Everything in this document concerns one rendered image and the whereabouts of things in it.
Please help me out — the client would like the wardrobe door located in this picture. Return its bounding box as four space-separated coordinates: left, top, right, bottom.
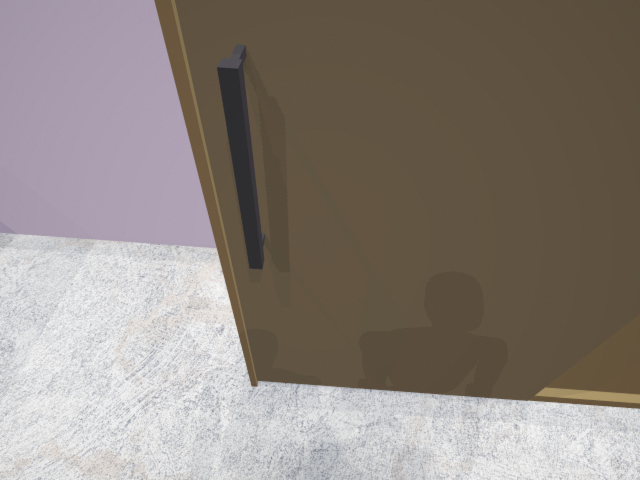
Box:
175 0 640 401
546 314 640 394

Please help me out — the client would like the handle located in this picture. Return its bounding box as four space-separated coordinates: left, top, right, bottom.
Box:
217 44 265 269

